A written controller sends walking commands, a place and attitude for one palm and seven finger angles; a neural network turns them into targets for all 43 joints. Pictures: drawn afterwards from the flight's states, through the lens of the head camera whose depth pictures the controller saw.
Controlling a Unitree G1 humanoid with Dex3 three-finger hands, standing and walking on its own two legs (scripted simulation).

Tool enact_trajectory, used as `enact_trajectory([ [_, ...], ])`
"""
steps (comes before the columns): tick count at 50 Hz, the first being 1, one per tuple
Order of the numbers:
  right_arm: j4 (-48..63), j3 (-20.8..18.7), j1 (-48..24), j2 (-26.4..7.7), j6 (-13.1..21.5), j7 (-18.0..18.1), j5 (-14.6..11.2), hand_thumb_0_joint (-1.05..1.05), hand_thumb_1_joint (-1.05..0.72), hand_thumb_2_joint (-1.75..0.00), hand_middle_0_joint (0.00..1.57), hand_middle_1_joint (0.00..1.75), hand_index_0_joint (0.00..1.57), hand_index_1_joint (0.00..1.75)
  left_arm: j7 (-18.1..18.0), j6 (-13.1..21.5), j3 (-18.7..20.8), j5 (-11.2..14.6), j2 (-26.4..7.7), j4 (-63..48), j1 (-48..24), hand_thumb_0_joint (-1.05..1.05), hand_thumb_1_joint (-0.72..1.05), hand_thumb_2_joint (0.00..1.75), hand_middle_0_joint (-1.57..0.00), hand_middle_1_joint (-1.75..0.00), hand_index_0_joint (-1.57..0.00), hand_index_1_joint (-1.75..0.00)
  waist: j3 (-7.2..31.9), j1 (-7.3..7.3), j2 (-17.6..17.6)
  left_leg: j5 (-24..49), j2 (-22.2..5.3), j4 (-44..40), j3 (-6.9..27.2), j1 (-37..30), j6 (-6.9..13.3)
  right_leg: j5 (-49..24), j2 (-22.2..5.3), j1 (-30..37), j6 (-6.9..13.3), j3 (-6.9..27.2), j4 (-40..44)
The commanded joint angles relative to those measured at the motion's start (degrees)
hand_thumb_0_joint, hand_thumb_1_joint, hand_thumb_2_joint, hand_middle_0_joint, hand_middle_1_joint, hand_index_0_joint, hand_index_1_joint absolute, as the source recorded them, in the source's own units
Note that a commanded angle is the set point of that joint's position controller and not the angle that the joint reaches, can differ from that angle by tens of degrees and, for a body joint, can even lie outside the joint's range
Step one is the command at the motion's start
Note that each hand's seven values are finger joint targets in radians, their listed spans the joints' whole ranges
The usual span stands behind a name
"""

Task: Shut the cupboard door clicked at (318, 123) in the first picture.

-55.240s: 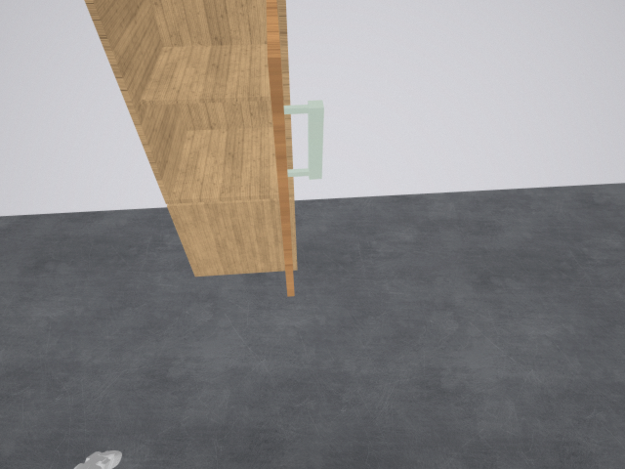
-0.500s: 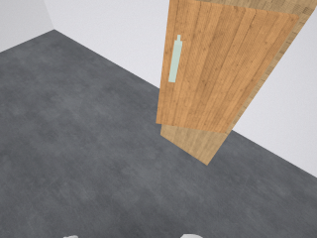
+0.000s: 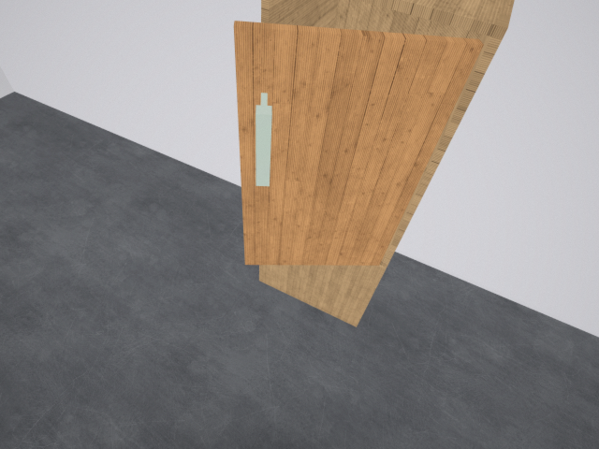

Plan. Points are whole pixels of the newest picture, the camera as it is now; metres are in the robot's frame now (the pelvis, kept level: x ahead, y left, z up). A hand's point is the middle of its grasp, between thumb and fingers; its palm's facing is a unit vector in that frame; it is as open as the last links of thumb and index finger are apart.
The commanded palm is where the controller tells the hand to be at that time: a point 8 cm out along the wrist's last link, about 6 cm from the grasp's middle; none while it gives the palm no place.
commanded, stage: take the last steps up to it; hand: left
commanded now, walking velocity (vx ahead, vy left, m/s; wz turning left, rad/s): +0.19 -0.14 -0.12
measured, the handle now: (263, 140) +0.56 +0.09 +0.09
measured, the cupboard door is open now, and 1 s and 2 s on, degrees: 29 29 29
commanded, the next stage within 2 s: come to a stop and stand still in 0.18 s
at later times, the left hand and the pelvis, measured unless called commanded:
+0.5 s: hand (252, 391) +0.23 +0.07 -0.16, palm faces -0.07 -0.98 -0.20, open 7.4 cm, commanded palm none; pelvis +0.13 -0.09 +0.01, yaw -2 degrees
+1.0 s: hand out of the picture +0.14 +0.17 -0.17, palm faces +0.06 -0.97 -0.23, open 7.4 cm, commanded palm none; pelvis +0.12 -0.04 +0.01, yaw -1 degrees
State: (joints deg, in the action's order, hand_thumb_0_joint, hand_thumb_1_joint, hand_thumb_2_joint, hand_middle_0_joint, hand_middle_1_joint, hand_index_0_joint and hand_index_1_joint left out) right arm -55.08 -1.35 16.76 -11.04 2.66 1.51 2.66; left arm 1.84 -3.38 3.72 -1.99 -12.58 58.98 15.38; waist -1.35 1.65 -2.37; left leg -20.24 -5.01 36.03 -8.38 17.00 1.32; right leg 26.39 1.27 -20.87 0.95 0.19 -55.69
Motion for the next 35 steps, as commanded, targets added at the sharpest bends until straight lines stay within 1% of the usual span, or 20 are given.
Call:
enact_trajectory([
  [1, -0.58, -1.66, 7.72, -10.21, 0.72, 1.76, -0.18, 0.00, -0.90, -0.90, 0.20, 0.30, 0.20, 0.30, 0.85, 2.22, 1.22, 0.11, -2.91, -6.21, -5.77, 0.00, 0.90, 0.90, -0.20, -0.30, -0.20, -0.30, -3.42, 0.66, 10.27, 21.28, -17.43, -22.05, 16.39, -10.21, 4.49, -7.72, -4.77, -17.31, -1.14, 2.61, -12.74],
  [2, -1.00, -1.55, 7.73, -9.81, 0.89, 1.75, -0.32, 0.00, -0.90, -0.90, 0.20, 0.30, 0.20, 0.30, 0.92, 1.89, 1.03, 0.33, -2.21, -5.71, -4.79, 0.00, 0.90, 0.90, -0.20, -0.30, -0.20, -0.30, -1.95, 0.23, 10.69, 25.74, -15.90, -21.27, 11.94, -11.48, 3.99, -9.26, -4.42, -16.32, -1.48, 1.87, -10.97],
  [4, -2.07, -1.56, 8.74, -9.36, 0.94, 1.71, -0.53, 0.00, -0.90, -0.90, 0.20, 0.30, 0.20, 0.30, 1.01, 1.52, 0.70, 0.47, -1.29, -5.50, -5.29, 0.00, 0.90, 0.90, -0.20, -0.30, -0.20, -0.30, -1.56, 0.20, 10.57, 31.02, -14.54, -20.69, 7.56, -12.69, 3.72, -11.80, -4.23, -15.82, -1.75, 0.34, -7.41],
  [5, -2.38, -1.79, 8.48, -9.32, 0.78, 1.60, -0.57, 0.00, -0.90, -0.90, 0.20, 0.30, 0.20, 0.30, 1.00, 1.38, 0.62, 0.56, -0.99, -5.58, -5.66, 0.00, 0.90, 0.90, -0.20, -0.30, -0.20, -0.30, -1.65, 0.01, 11.43, 30.13, -14.58, -20.83, 6.11, -12.84, 4.06, -12.82, -4.59, -15.62, -1.96, -0.23, -4.96],
  [8, -3.54, -2.26, 9.34, -9.14, 0.25, 1.09, -0.38, 0.00, -0.90, -0.90, 0.20, 0.30, 0.20, 0.30, 1.10, 1.63, 0.01, 0.53, -0.75, -6.93, -10.22, 0.00, 0.90, 0.90, -0.20, -0.30, -0.20, -0.30, -3.88, 1.31, 11.36, 27.98, -14.08, -20.83, 3.76, -10.53, 4.11, -13.93, -4.87, -12.01, -1.79, -3.33, 6.62],
  [12, -3.93, -3.37, 7.75, -10.55, -0.62, 0.73, -0.35, 0.00, -0.90, -0.90, 0.20, 0.30, 0.20, 0.30, 1.14, 2.12, 0.31, 0.54, -1.24, -6.96, -10.31, 0.00, 0.90, 0.90, -0.20, -0.30, -0.20, -0.30, -2.75, 1.12, 13.87, 21.80, -14.43, -18.71, 3.45, -9.25, 3.90, -14.13, -3.40, -3.92, -1.14, -5.74, 16.43],
  [13, -4.03, -3.49, 7.01, -10.30, -0.88, 0.67, -0.38, 0.00, -0.90, -0.90, 0.20, 0.30, 0.20, 0.30, 0.97, 2.40, 0.48, 0.45, -1.93, -6.78, -9.35, 0.00, 0.90, 0.90, -0.20, -0.30, -0.20, -0.30, -3.10, 0.46, 13.69, 21.51, -14.61, -16.69, 3.58, -7.40, 3.48, -13.71, -2.97, 0.13, -0.69, -6.31, 19.74],
  [14, -4.07, -3.34, 6.27, -10.43, -1.12, 0.55, -0.57, 0.00, -0.90, -0.90, 0.20, 0.30, 0.20, 0.30, 0.80, 2.85, 0.72, 0.42, -2.23, -5.54, -5.52, 0.00, 0.90, 0.90, -0.20, -0.30, -0.20, -0.30, -0.93, -1.52, 12.45, 23.70, -12.72, -12.40, 2.13, -6.69, 2.15, -16.54, -1.38, 6.51, -0.35, -7.56, 24.61],
  [15, -4.21, -3.12, 6.09, -9.24, -1.13, 0.25, -1.23, 0.00, -0.90, -0.90, 0.20, 0.30, 0.20, 0.30, 0.25, 3.86, 1.21, 0.36, -4.44, -3.39, 1.35, 0.00, 0.90, 0.90, -0.20, -0.30, -0.20, -0.30, 2.98, -4.80, 7.59, 25.14, -8.92, -3.10, -0.29, -4.12, -0.05, -21.31, -2.11, 17.25, 0.24, -5.51, 29.59],
  [16, -3.59, -2.28, 7.45, -5.15, -1.08, -0.26, -2.03, 0.00, -0.90, -0.90, 0.20, 0.30, 0.20, 0.30, -1.04, 5.05, 2.37, 0.02, -9.88, -1.04, 8.52, 0.00, 0.90, 0.90, -0.20, -0.30, -0.20, -0.30, 9.25, -7.28, -5.83, 8.15, -2.30, 11.16, -3.48, 6.57, -2.72, -34.91, -14.90, 30.50, 3.28, 7.54, 31.68],
  [17, -2.13, -1.37, 7.92, -2.20, -1.79, 0.14, -2.58, 0.00, -0.90, -0.90, 0.20, 0.30, 0.20, 0.30, -1.79, 5.46, 2.03, 1.01, -12.27, -0.02, 9.76, 0.00, 0.90, 0.90, -0.20, -0.30, -0.20, -0.30, 12.05, -5.52, -10.69, -17.76, 2.08, 21.19, 1.97, 7.64, -3.46, -54.79, -24.65, 27.91, 7.81, 15.82, 33.87],
  [18, -2.01, -1.16, 6.77, -1.53, -2.81, 0.77, -2.88, 0.00, -0.90, -0.90, 0.20, 0.30, 0.20, 0.30, -2.63, 5.30, 1.13, 1.20, -10.27, -0.91, 5.28, 0.00, 0.90, 0.90, -0.20, -0.30, -0.20, -0.30, 9.89, -4.01, -6.18, -18.30, 0.46, 22.02, 7.39, 6.25, -3.28, -63.82, -24.24, 22.08, 9.70, 12.85, 33.45],
  [19, -3.06, -0.88, 7.95, -1.58, -2.93, 0.81, -2.89, 0.00, -0.90, -0.90, 0.20, 0.30, 0.20, 0.30, -3.27, 5.40, 0.89, 0.76, -9.57, -1.61, 1.25, 0.00, 0.90, 0.90, -0.20, -0.30, -0.20, -0.30, 10.38, -2.50, -11.67, -16.09, 0.30, 24.08, 8.36, 7.81, -3.43, -69.35, -23.21, 23.01, 10.80, 12.92, 31.26],
  [20, -3.69, -1.19, 7.36, -3.17, -3.09, 0.90, -3.00, 0.00, -0.90, -0.90, 0.20, 0.30, 0.20, 0.30, -3.85, 5.08, 0.52, 0.78, -7.84, -2.50, -1.38, 0.00, 0.90, 0.90, -0.20, -0.30, -0.20, -0.30, 9.74, -2.27, -10.85, -13.81, -0.11, 24.18, 9.26, 8.04, -3.56, -71.01, -22.47, 22.19, 11.03, 10.17, 30.23],
  [21, -3.85, -1.34, 5.52, -3.29, -3.51, 0.85, -2.99, 0.00, -0.90, -0.90, 0.20, 0.30, 0.20, 0.30, -4.11, 4.65, 0.41, 0.81, -7.35, -2.93, -2.54, 0.00, 0.90, 0.90, -0.20, -0.30, -0.20, -0.30, 8.70, -2.20, -6.99, -12.18, 0.71, 24.09, 8.89, 7.44, -3.80, -70.31, -21.39, 20.40, 10.41, 7.68, 30.35],
  [23, -3.63, -1.48, 3.65, -2.72, -4.68, 0.46, -2.76, 0.00, -0.90, -0.90, 0.20, 0.30, 0.20, 0.30, -4.29, 4.00, 0.60, 0.63, -7.39, -3.39, -4.19, 0.00, 0.90, 0.90, -0.20, -0.30, -0.20, -0.30, 6.51, -1.77, -3.70, -9.78, 2.21, 22.99, 8.12, 5.91, -4.11, -64.54, -20.89, 15.44, 10.04, 5.67, 32.19],
  [27, -1.14, -2.39, -0.29, -3.82, -6.08, -0.40, -1.90, 0.00, -0.90, -0.90, 0.20, 0.30, 0.20, 0.30, -4.54, 3.70, 1.48, 0.55, -7.00, -4.49, -4.98, 0.00, 0.90, 0.90, -0.20, -0.30, -0.20, -0.30, 4.36, -1.74, -5.85, -4.88, 3.42, 26.23, 9.50, 9.15, -4.93, -57.87, -21.61, 11.87, 10.65, 4.87, 34.68],
  [29, 0.27, -2.64, -2.16, -3.81, -6.21, -0.85, -1.91, 0.00, -0.90, -0.90, 0.20, 0.30, 0.20, 0.30, -4.64, 3.56, 1.60, 0.38, -7.31, -5.44, -5.91, 0.00, 0.90, 0.90, -0.20, -0.30, -0.20, -0.30, 4.07, -1.48, -5.77, -4.26, 3.47, 23.57, 9.83, 8.24, -4.75, -53.52, -21.63, 10.02, 10.69, 4.27, 35.18],
  [33, 2.43, -2.67, -4.67, -4.05, -5.47, -1.13, -2.11, 0.00, -0.90, -0.90, 0.20, 0.30, 0.20, 0.30, -4.38, 3.28, 1.97, -0.13, -8.49, -6.28, -5.94, 0.00, 0.90, 0.90, -0.20, -0.30, -0.20, -0.30, 5.45, -2.03, -8.02, -4.77, 3.51, 12.42, 9.03, 4.93, -4.14, -49.43, -20.90, 11.49, 10.47, 4.90, 33.23],
  [35, 2.50, -2.46, -3.62, -4.09, -5.06, -1.05, -2.07, 0.00, -0.90, -0.90, 0.20, 0.30, 0.20, 0.30, -4.11, 3.03, 1.96, 0.01, -9.16, -6.32, -5.54, 0.00, 0.90, 0.90, -0.20, -0.30, -0.20, -0.30, 5.61, -1.16, -7.75, 0.32, 4.03, 2.40, 7.43, 0.45, -3.88, -44.32, -19.13, 10.40, 8.69, 4.45, 31.19],
])
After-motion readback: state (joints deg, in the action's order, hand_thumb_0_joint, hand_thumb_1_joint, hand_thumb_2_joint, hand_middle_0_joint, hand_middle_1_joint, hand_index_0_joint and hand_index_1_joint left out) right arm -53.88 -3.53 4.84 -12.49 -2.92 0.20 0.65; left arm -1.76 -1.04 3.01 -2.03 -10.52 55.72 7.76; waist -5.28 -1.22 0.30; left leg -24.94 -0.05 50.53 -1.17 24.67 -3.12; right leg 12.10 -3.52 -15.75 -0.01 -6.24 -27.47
